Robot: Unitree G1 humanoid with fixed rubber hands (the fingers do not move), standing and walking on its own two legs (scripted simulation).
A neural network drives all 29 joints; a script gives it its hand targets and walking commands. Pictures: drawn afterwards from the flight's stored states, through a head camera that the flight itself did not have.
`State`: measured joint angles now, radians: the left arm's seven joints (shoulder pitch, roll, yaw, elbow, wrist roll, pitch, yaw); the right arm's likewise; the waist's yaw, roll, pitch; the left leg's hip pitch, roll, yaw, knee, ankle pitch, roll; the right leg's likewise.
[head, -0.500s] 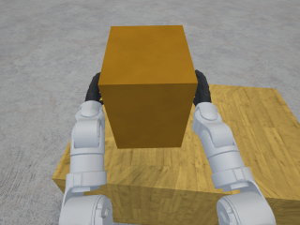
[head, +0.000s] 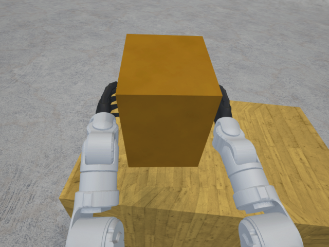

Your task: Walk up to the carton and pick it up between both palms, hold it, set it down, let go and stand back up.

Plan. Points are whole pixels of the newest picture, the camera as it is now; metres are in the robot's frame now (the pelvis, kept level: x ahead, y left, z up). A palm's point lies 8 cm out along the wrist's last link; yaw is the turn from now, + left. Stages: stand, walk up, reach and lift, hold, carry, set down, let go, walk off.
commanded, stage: hold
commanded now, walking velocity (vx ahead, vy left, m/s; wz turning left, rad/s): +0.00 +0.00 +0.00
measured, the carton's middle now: (164, 104) +0.40 +0.01 +0.18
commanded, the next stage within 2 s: none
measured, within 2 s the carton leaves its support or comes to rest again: neither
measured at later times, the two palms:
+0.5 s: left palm (113, 115) +0.36 +0.13 +0.17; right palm (227, 116) +0.36 -0.14 +0.17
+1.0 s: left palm (106, 116) +0.36 +0.14 +0.17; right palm (221, 117) +0.35 -0.13 +0.17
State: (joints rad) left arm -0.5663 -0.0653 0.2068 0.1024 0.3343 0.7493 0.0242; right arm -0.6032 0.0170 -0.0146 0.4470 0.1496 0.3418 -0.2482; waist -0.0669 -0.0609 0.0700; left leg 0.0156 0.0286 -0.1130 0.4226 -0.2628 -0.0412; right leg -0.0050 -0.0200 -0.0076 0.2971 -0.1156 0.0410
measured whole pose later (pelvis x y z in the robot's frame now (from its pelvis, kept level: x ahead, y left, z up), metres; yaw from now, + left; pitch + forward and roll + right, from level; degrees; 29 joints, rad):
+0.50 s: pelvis +0.00 -0.02 +0.00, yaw +1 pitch -9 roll -1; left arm -0.56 -0.07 0.24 0.08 0.30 0.70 0.00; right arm -0.60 0.02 0.01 0.35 0.15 0.38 -0.30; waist -0.07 -0.03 0.10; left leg 0.01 0.04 -0.13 0.37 -0.23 -0.06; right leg -0.03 -0.01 -0.03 0.29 -0.11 0.02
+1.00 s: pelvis +0.00 +0.00 +0.00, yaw +0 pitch -11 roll -2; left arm -0.56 -0.05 0.21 0.10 0.34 0.75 0.01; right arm -0.60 0.03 -0.01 0.44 0.16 0.35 -0.26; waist -0.08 -0.07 0.09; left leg 0.04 0.03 -0.12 0.41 -0.26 -0.04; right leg 0.02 -0.02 -0.02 0.29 -0.12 0.04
